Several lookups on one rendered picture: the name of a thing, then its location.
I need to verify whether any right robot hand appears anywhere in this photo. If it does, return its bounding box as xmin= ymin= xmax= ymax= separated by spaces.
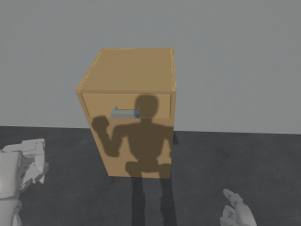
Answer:
xmin=220 ymin=188 xmax=257 ymax=226

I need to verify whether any left robot forearm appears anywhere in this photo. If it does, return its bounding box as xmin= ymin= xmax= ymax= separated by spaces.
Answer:
xmin=0 ymin=198 xmax=23 ymax=226

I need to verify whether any drawer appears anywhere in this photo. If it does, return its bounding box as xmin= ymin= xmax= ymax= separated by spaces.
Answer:
xmin=82 ymin=93 xmax=171 ymax=119

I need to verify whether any cabinet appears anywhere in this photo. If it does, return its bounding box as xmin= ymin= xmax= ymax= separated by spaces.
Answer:
xmin=75 ymin=47 xmax=177 ymax=179

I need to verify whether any left robot hand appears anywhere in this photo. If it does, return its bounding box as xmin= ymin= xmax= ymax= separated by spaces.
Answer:
xmin=0 ymin=138 xmax=49 ymax=200

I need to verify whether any handle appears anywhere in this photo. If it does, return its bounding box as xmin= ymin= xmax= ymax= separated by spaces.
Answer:
xmin=110 ymin=105 xmax=140 ymax=119

